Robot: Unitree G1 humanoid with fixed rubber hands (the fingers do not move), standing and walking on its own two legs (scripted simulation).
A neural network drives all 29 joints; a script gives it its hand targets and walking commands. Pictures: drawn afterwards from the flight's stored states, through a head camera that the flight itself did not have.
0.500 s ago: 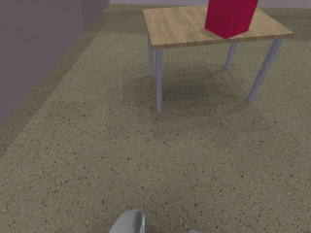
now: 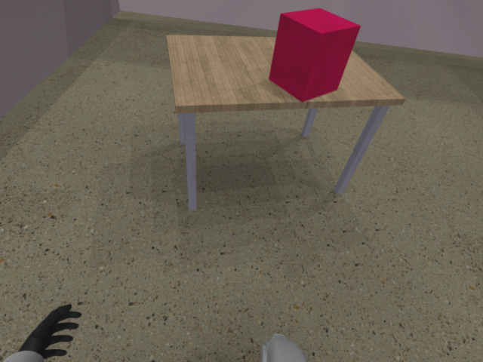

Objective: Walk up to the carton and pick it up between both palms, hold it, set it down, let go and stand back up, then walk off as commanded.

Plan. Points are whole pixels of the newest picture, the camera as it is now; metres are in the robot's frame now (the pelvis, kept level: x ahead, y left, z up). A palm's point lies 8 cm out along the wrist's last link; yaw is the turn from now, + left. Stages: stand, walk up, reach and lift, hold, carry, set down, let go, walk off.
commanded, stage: walk up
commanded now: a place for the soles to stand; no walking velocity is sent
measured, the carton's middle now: (311, 54) +1.17 -0.31 +0.03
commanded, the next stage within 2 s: none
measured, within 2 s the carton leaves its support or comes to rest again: neither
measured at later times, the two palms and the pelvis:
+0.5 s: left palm out of the picture +0.16 +0.22 -0.10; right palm (419, 266) +0.34 -0.42 -0.08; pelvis +0.20 -0.12 +0.00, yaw +5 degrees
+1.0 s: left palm (177, 217) +0.46 +0.12 -0.09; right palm (460, 241) +0.41 -0.57 -0.08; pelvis +0.36 -0.21 -0.01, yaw +5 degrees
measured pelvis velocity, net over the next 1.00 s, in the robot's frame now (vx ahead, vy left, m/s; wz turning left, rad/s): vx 0.36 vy -0.21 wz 0.09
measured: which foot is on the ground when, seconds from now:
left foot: down 0.00-0.10, up 0.12-0.52, down 0.54-0.98, up 1.00-1.00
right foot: up 0.00-0.02, down 0.04-0.60, up 0.62-0.92, down 0.94-1.00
